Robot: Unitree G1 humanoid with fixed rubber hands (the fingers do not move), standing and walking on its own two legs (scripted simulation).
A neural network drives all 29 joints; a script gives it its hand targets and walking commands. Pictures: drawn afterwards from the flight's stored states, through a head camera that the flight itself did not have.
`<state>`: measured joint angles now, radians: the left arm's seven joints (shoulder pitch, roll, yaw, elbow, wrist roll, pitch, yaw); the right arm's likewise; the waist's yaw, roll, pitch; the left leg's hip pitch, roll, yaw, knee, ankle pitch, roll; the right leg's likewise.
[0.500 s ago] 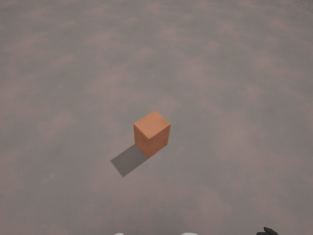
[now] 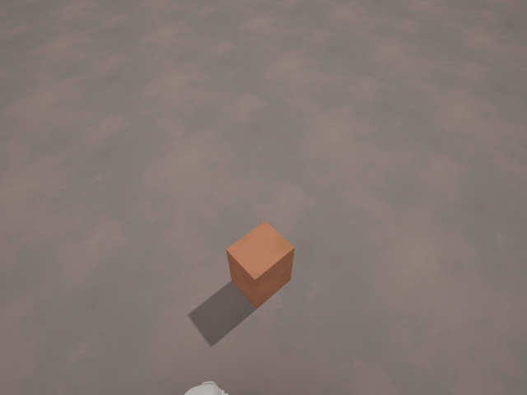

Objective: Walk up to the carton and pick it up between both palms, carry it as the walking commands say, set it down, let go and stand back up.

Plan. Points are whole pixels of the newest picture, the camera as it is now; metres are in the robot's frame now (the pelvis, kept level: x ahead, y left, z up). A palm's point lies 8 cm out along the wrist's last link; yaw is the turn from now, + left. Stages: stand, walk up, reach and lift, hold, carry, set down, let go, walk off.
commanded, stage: walk up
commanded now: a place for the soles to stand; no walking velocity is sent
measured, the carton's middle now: (260, 265) +0.67 +0.02 -0.64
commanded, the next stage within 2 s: none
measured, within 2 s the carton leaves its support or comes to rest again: neither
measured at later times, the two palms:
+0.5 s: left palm (96, 343) +0.24 +0.30 -0.12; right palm (461, 388) +0.17 -0.32 -0.14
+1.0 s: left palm (96, 336) +0.25 +0.30 -0.11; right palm (436, 325) +0.26 -0.30 -0.11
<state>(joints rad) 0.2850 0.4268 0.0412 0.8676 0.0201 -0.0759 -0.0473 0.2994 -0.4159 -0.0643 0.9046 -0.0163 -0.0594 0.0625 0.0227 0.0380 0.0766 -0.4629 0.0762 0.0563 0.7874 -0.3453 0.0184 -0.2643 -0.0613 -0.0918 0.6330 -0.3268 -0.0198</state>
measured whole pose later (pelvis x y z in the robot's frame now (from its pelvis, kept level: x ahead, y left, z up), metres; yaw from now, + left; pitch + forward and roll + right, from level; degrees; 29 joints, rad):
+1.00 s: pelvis +0.16 -0.01 +0.01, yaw +2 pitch -3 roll +0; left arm 0.01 0.36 0.01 1.15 0.00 0.00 -0.02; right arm 0.08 -0.36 0.01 1.13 0.00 -0.04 -0.01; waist 0.01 0.00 0.08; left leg -0.16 0.03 -0.01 0.52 -0.32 -0.03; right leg -0.24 -0.07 -0.12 0.53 -0.24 0.01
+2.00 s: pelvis +0.25 -0.22 -0.04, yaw +25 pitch -3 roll +0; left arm 0.18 0.46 0.14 0.79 0.05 0.12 -0.08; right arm 0.41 -0.44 -0.08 0.85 -0.04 -0.11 -0.13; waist -0.01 -0.12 0.13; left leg -0.49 0.02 0.00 0.91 -0.36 0.01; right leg -0.58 -0.07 0.03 1.23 -0.47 -0.01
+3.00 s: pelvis +0.30 -0.28 -0.01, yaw +40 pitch -2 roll -1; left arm 0.13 0.39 0.00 1.03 0.01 -0.04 0.01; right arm 0.10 -0.36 -0.02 1.01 0.00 0.00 0.01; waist 0.01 0.02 0.10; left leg -0.37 0.00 -0.03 0.73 -0.32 0.01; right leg -0.25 -0.09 -0.06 0.69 -0.39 0.06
